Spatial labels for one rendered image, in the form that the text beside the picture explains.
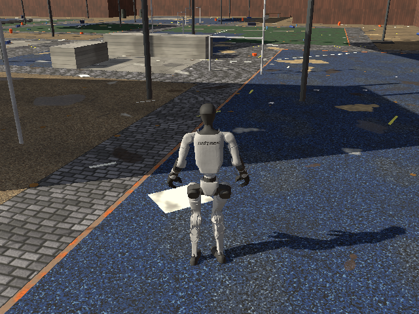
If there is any robot left hand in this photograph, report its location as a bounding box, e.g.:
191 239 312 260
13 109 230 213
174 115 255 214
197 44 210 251
167 174 182 188

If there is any robot right hand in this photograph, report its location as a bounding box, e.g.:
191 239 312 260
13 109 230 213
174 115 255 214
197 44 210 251
235 175 250 187

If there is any left robot upper arm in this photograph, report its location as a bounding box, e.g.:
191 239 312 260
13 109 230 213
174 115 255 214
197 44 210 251
176 132 195 168

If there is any left robot forearm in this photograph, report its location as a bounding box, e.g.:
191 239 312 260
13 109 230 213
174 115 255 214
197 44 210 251
170 158 182 179

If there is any right robot forearm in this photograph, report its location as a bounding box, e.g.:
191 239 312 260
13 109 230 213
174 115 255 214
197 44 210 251
236 156 248 178

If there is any right robot upper arm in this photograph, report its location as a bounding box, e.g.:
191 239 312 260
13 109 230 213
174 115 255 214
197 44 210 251
222 131 242 167

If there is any left robot shin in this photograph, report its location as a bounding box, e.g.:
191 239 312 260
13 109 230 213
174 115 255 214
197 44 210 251
190 215 200 257

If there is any left robot thigh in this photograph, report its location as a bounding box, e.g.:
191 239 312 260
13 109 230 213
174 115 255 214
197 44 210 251
187 182 202 226

